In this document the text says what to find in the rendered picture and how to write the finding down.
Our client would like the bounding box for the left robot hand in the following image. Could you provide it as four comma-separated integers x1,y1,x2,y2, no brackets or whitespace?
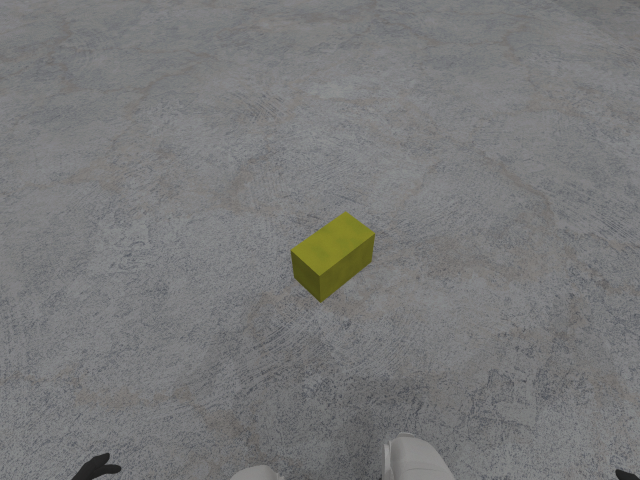
71,453,121,480

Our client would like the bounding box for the robot right thigh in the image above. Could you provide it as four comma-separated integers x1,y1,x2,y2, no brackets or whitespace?
382,437,456,480

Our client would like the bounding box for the carton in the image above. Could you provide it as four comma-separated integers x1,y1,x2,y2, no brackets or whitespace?
291,211,375,303

